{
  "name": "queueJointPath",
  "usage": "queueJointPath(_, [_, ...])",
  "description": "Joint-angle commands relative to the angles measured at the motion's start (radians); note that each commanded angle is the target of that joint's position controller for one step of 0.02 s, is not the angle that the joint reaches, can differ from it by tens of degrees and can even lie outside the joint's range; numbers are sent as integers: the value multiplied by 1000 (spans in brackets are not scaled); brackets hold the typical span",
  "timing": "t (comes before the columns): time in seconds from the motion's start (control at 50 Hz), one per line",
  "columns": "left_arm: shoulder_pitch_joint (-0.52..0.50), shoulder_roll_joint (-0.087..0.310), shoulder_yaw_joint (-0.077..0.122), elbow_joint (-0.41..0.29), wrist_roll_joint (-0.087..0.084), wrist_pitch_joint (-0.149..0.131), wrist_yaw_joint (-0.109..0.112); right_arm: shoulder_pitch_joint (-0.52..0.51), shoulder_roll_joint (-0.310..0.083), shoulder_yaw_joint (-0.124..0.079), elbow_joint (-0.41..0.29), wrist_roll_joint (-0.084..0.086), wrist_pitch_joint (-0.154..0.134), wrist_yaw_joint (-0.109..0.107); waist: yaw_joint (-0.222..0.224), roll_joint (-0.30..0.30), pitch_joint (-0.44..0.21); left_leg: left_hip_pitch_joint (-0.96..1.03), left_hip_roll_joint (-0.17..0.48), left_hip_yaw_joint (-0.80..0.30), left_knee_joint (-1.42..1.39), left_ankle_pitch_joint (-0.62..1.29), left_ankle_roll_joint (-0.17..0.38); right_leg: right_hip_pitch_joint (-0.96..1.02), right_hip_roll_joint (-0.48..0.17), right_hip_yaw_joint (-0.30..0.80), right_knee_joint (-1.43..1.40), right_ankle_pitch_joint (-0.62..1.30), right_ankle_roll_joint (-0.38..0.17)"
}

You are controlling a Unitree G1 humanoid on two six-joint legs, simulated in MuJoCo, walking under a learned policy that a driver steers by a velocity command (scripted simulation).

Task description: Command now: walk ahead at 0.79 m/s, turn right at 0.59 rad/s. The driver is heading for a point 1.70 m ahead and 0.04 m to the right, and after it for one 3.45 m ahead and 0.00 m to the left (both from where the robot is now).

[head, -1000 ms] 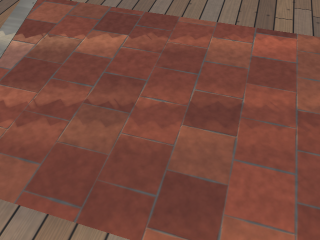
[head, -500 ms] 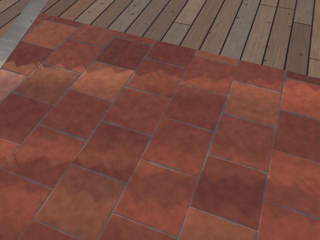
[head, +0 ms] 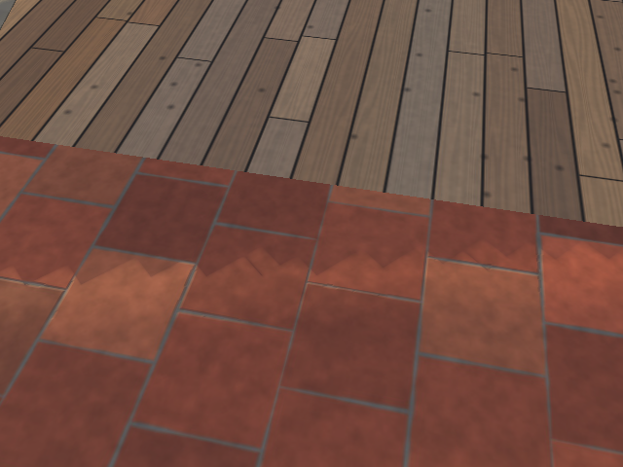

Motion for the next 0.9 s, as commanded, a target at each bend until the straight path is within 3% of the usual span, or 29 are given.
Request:
queueJointPath(0.02, [-96,-20,-24,-70,-1,-23,-19,-48,-74,6,-68,16,-36,-16,29,37,138,-273,193,46,-68,914,-63,239,86,-179,-251,215,-7])
queueJointPath(0.08, [72,46,-3,-8,23,-24,-22,-71,-159,-9,-95,27,-27,-64,103,123,-6,-154,230,74,213,1229,-113,461,207,-234,-340,210,-30])
queueJointPath(0.1, [113,139,51,-45,-48,-34,-29,-124,-264,-29,-129,29,4,-95,169,229,-129,-155,254,10,394,1388,-158,603,207,-141,-283,154,-36])
queueJointPath(0.12, [329,219,83,4,-62,-28,-22,-245,-268,-36,-168,10,25,-105,295,213,-206,-200,253,-1,655,1320,-186,756,169,-60,-348,195,-74])
queueJointPath(0.14, [459,231,89,58,-63,-21,-2,-301,-221,-31,-190,9,34,-93,331,39,-184,-297,95,27,1083,543,-209,858,84,31,-535,386,-108])
queueJointPath(0.16, [373,259,73,33,1,-23,12,-187,-36,14,-249,-40,15,-64,144,-322,-206,-714,-18,-107,1448,-376,-213,1107,-38,294,-302,953,-186])
queueJointPath(0.18, [318,262,77,-29,56,-29,15,-49,-49,27,-275,10,-8,-38,114,-206,-495,-826,-8,-334,1587,-353,-196,1266,-239,638,-399,824,-394])
queueJointPath(0.2, [221,240,91,-99,26,-17,18,-133,-138,9,-305,17,-16,-28,123,-14,-453,-811,35,-353,1494,-257,-139,1144,-195,645,-499,554,-379])
queueJointPath(0.22, [123,210,86,-128,-15,-13,21,-185,-144,1,-330,18,-12,-27,50,120,-276,-849,63,-325,1397,-212,-121,944,-141,600,-579,305,-352])
queueJointPath(0.24, [60,174,73,-150,-38,-9,22,-204,-152,-8,-322,1,4,-36,4,217,-178,-806,97,-308,1322,-182,-127,756,-100,561,-631,218,-311])
queueJointPath(0.26, [38,179,74,-167,-34,-5,25,-207,-156,-14,-334,-4,25,-42,-22,194,-115,-756,109,-306,1244,-164,-143,604,-74,527,-654,267,-299])
queueJointPath(0.3, [29,135,60,-170,-30,-3,35,-182,-153,-20,-336,-4,55,-56,-40,149,-80,-651,163,-254,1069,-112,-171,420,-20,356,-628,450,-250])
queueJointPath(0.34, [89,132,57,-138,-19,-1,54,-214,-95,-5,-352,-6,60,-73,-11,80,-134,-608,156,-201,904,9,-185,405,33,231,-584,621,-207])
queueJointPath(0.38, [125,103,45,-105,-17,14,70,-233,-56,11,-348,3,69,-76,18,5,-210,-562,162,-197,751,173,-182,475,56,143,-557,615,-147])
queueJointPath(0.42, [138,81,34,-87,-10,19,75,-281,-55,14,-348,17,74,-64,54,-21,-204,-539,169,-208,640,298,-162,518,32,110,-563,519,-104])
queueJointPath(0.46, [127,122,46,-84,1,23,80,-363,-105,-1,-386,28,75,-52,90,-49,-148,-609,167,-212,598,282,-142,580,-16,129,-571,448,-92])
queueJointPath(0.5, [124,145,56,-82,6,38,88,-410,-142,-15,-422,33,74,-36,111,-58,-112,-720,179,-224,591,183,-129,677,-74,164,-556,405,-106])
queueJointPath(0.54, [123,148,61,-86,5,56,96,-422,-142,-22,-448,32,76,-16,115,-47,-92,-812,193,-224,612,82,-122,757,-135,199,-533,381,-140])
queueJointPath(0.58, [111,145,64,-99,-1,68,103,-406,-127,-22,-462,29,79,2,109,-38,-82,-844,199,-207,627,18,-118,797,-174,208,-517,404,-158])
queueJointPath(0.64, [81,155,74,-119,-16,77,108,-370,-110,-24,-469,36,84,21,95,-33,-83,-794,180,-158,571,-16,-102,813,-177,164,-481,486,-133])
queueJointPath(0.68, [44,166,80,-134,-27,80,109,-298,-113,-33,-453,41,85,26,57,-31,-111,-645,129,-104,440,32,-72,775,-131,84,-405,543,-87])
queueJointPath(0.7, [21,162,80,-140,-35,75,110,-207,-129,-47,-424,37,83,20,8,-13,-147,-487,81,-83,321,152,-43,717,-77,18,-287,569,-43])
queueJointPath(0.72, [25,158,80,-150,-25,60,108,-116,-200,-76,-415,29,81,4,-37,63,-187,-273,128,-232,257,451,21,546,9,-34,-92,392,33])
queueJointPath(0.74, [28,84,57,-198,39,42,89,-82,-334,-104,-433,15,81,-12,6,347,-229,-33,397,-643,264,1036,181,199,200,-73,232,-521,125])
queueJointPath(0.76, [22,108,52,-200,23,20,69,-66,-289,-91,-454,-22,81,-13,-26,339,-389,124,475,-831,232,1073,309,61,243,127,399,-688,130])
queueJointPath(0.78, [13,131,55,-192,-7,14,60,-141,-262,-91,-476,-12,86,-17,-14,221,-347,103,436,-741,250,980,274,25,194,168,447,-631,132])
queueJointPath(0.82, [-35,114,53,-178,-4,28,72,-237,-212,-80,-502,38,116,-34,16,41,-217,-43,327,-601,236,785,173,4,150,141,357,-505,148])
queueJointPath(0.84, [-41,117,57,-183,-5,37,76,-266,-208,-77,-510,49,130,-41,42,35,-186,-131,287,-579,212,699,152,55,140,141,278,-473,153])
queueJointPath(0.9, [-40,88,54,-174,-18,47,76,-271,-228,-88,-517,33,153,-55,56,109,-164,-188,230,-576,190,666,116,116,181,120,97,-409,172])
